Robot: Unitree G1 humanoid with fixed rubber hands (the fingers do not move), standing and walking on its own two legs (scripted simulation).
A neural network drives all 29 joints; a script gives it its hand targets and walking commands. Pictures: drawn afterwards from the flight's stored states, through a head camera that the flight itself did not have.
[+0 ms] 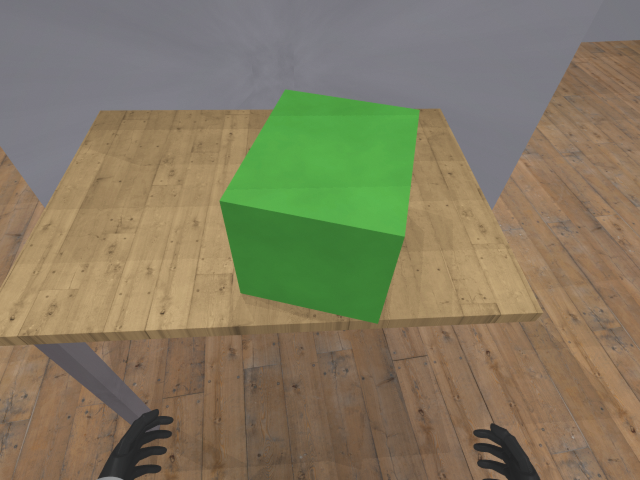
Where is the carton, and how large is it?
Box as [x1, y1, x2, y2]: [220, 89, 419, 323]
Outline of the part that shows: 285,89 220,199 220,205 240,292 377,323 404,237 419,110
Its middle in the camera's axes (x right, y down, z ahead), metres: +0.02 -0.06 +0.63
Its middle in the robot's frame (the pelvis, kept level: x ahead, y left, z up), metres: +0.52 +0.00 +0.03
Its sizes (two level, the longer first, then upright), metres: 0.286 0.230 0.211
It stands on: a table, 0.69 m high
